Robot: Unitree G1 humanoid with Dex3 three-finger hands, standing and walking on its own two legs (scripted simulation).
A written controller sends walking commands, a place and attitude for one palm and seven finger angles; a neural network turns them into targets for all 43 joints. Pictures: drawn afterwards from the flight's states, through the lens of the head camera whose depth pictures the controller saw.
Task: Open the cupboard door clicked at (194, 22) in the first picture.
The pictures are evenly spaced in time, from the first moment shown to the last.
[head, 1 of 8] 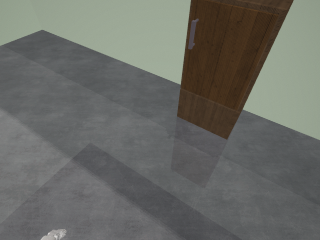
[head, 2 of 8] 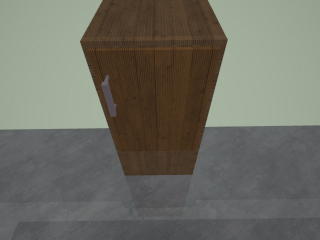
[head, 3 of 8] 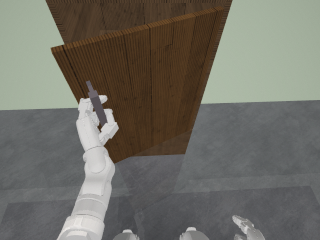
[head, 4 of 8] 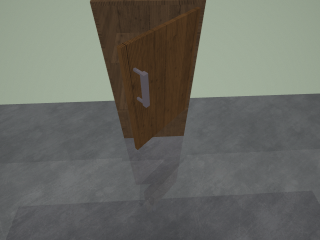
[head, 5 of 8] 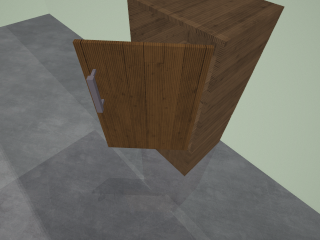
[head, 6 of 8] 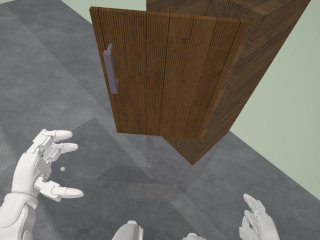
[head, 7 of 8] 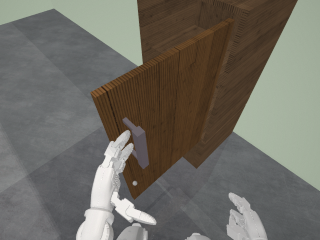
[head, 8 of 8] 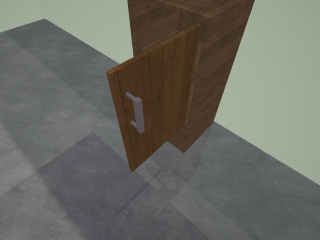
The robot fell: no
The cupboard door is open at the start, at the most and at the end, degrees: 0 89 89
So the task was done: yes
